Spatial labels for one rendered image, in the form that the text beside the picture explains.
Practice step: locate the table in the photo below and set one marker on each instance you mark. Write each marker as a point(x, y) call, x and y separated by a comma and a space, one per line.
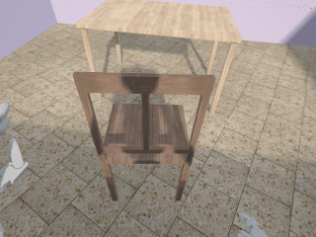
point(167, 19)

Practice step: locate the robot left hand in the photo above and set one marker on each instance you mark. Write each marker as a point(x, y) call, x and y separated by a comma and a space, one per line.
point(13, 170)

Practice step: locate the robot right hand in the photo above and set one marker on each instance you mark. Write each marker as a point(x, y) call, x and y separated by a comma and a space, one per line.
point(252, 226)

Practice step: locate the chair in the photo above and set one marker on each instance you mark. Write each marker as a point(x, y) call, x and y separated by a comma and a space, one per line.
point(145, 133)

